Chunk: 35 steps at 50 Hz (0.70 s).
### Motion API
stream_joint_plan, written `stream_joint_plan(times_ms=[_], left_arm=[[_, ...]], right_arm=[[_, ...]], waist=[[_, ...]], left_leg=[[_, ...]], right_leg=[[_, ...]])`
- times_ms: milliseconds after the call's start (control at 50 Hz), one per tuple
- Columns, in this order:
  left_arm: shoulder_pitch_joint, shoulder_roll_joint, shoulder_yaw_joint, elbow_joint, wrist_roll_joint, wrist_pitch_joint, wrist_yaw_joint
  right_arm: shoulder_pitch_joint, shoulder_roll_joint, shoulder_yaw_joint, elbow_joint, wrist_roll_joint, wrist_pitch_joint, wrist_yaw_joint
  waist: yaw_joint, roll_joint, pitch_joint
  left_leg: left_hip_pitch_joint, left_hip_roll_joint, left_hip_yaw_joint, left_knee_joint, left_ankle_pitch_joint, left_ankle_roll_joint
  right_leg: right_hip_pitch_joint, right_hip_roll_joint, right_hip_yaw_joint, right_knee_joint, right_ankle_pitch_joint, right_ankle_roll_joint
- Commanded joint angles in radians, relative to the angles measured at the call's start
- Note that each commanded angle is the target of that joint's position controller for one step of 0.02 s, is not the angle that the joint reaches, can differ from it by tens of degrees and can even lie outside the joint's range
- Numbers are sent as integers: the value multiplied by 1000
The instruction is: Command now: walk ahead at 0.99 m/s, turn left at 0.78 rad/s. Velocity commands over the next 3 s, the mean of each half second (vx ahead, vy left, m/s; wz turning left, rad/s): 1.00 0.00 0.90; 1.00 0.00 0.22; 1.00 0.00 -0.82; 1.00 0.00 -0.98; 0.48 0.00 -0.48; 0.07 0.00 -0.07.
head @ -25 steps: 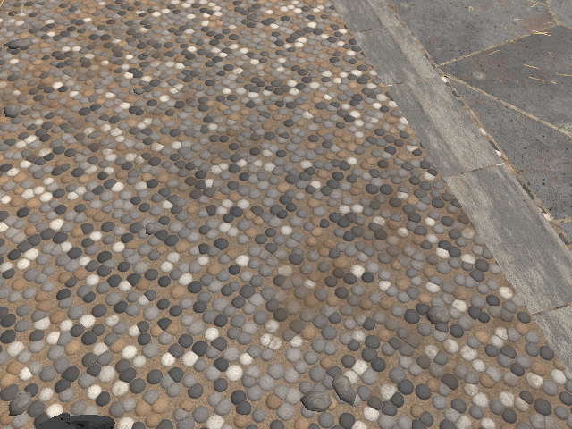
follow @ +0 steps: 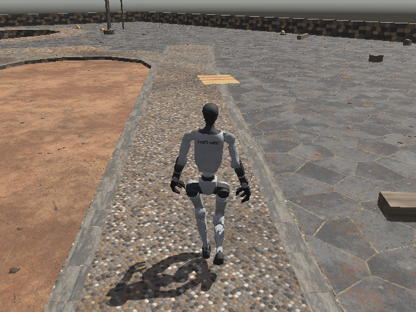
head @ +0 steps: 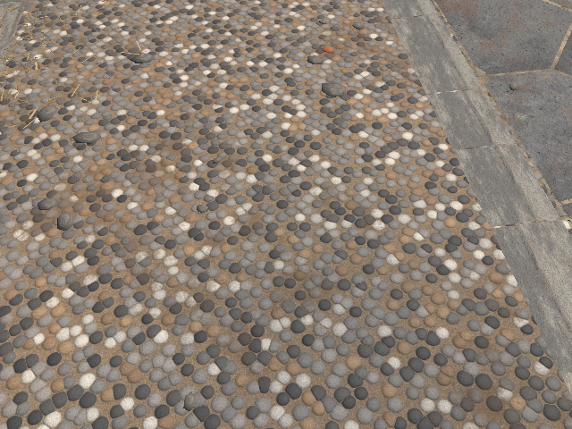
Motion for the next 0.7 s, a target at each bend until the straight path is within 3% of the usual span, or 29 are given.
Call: stream_joint_plan(times_ms=[20, 40, 60, 80, 140, 180, 240, 260, 280, 300, 320, 340, 360, 380, 400, 420, 440, 480, 520, 560, 600, 620, 640, 680, 700], left_arm=[[-102, 118, -5, -189, 29, -52, -17], [-99, 115, -11, -191, 44, -26, -17], [-98, 108, -17, -193, 48, 2, -18], [-127, 102, -23, -211, 45, 18, -20], [-290, 76, -41, -279, 9, 20, -35], [-342, 58, -46, -296, -12, 18, -36], [-347, 91, -33, -301, -16, 8, -28], [-309, 115, -21, -289, -14, 3, -21], [-213, 160, 0, -261, -15, -3, -10], [-36, 200, 22, -220, -16, -10, 1], [201, 265, 54, -175, 0, -15, 22], [305, 345, 77, -154, 44, -13, 32], [193, 368, 93, -156, 31, -2, 20], [80, 237, 75, -181, 24, 5, 15], [47, 167, 59, -169, 16, 9, 10], [58, 141, 52, -144, 20, 10, 7], [98, 124, 46, -103, 17, 4, 9], [154, 76, 36, -38, -5, -15, -6], [144, 80, 38, -19, -17, -31, -18], [102, 103, 41, -12, -15, -43, -17], [115, 118, 43, 8, -13, -47, -13], [135, 133, 46, 17, -11, -46, -11], [172, 150, 45, 28, -6, -48, -11], [235, 195, 49, 60, -7, -39, -3], [231, 242, 57, 62, -9, -25, 4]], right_arm=[[107, -115, -37, -18, -5, -8, -18], [93, -121, -33, -25, -3, -25, -23], [80, -109, -25, -21, 0, -39, -23], [68, -122, -27, -29, 3, -54, -18], [72, -140, -42, -38, 14, -68, -14], [103, -152, -53, -35, 26, -67, -4], [132, -171, -69, -36, 20, -58, -5], [126, -182, -73, -40, 16, -57, -9], [112, -206, -78, -45, 9, -58, -11], [62, -234, -83, -56, 6, -61, -7], [6, -184, -70, -82, 3, -75, -6], [16, -8, -25, -138, 28, -83, -10], [84, -27, -6, -180, 43, -74, -10], [-8, -93, -13, -149, 14, -52, -17], [-73, -103, -15, -154, -4, -43, -5], [-119, -95, -17, -159, -13, -32, 11], [-140, -67, -11, -182, -23, -20, 27], [-189, -18, 7, -224, -22, 6, 45], [-251, -4, 22, -275, -23, 17, 55], [-304, -10, 31, -315, -21, 19, 65], [-375, -23, 38, -332, -19, 21, 78], [-389, -15, 43, -327, -15, 23, 83], [-417, 7, 56, -340, -19, 14, 87], [-388, -3, 57, -305, -32, 1, 74], [-309, -42, 44, -274, -36, -4, 61]], waist=[[61, -160, -26], [90, -162, 16], [116, -160, 55], [120, -135, 76], [54, -45, 84], [-4, 0, 46], [-33, 43, -6], [-16, 48, -39], [34, 40, -113], [147, 24, -214], [262, -11, -336], [244, -285, -438], [139, -462, -478], [148, -248, -298], [148, -124, -183], [141, -69, -129], [124, -96, -92], [101, -128, -52], [76, -117, -30], [45, -121, 8], [52, -74, 64], [59, -56, 68], [61, -60, 98], [40, -91, 63], [-12, -120, 11]], left_leg=[[378, 368, -806, -471, -292, 189], [256, 322, -737, -473, -220, 172], [132, 278, -659, -494, -195, 158], [34, 237, -592, -515, -148, 148], [-60, 154, -465, -534, 53, 100], [20, 141, -453, -505, 196, 53], [215, 171, -486, -400, 369, 6], [269, 176, -497, -327, 470, -15], [310, 174, -492, -189, 604, -38], [268, 146, -465, 25, 630, -63], [114, 111, -420, 315, 467, -75], [-183, 14, -306, 632, -274, -88], [-343, 61, -246, 783, -257, -85], [-398, 145, -208, 800, -137, -84], [-384, 182, -181, 745, -69, -95], [-362, 210, -175, 713, -55, -104], [-359, 233, -177, 698, -55, -110], [-396, 263, -164, 694, -51, -112], [-403, 268, -137, 644, 13, -112], [-367, 270, -113, 531, 126, -113], [-312, 246, -31, 357, 197, -102], [-268, 224, 14, 294, 215, -85], [-196, 213, 32, 191, 207, -65], [-23, 116, 68, 113, 182, -30], [80, 72, 62, 84, 109, -18]], right_leg=[[-578, -102, 150, 25, 18, -8], [-521, -126, 145, -42, 8, 13], [-469, -155, 126, -131, 4, 32], [-412, -173, 95, -247, 28, 47], [-264, -181, 39, -598, 278, 70], [-195, -140, 13, -763, 436, 61], [-155, -95, 24, -913, 436, 43], [-101, -73, 29, -949, 389, 36], [6, -47, 32, -952, 295, 22], [204, -60, 34, -947, 234, 9], [463, -191, 141, -896, 28, -19], [692, -492, 570, -1020, -341, -65], [666, -575, 976, -1196, -471, -143], [517, -510, 801, -1199, -521, -136], [385, -456, 591, -1181, -316, -119], [306, -412, 449, -1181, -125, -100], [255, -385, 344, -1188, -6, -90], [226, -364, 206, -1200, 207, -64], [181, -353, 74, -1237, 384, -49], [119, -329, -48, -1287, 461, -38], [105, -283, -155, -1332, 537, -26], [120, -265, -208, -1333, 638, -11], [99, -287, -220, -1325, 810, -10], [155, -312, -217, -1280, 1209, -32], [194, -328, -213, -1164, 1347, -49]])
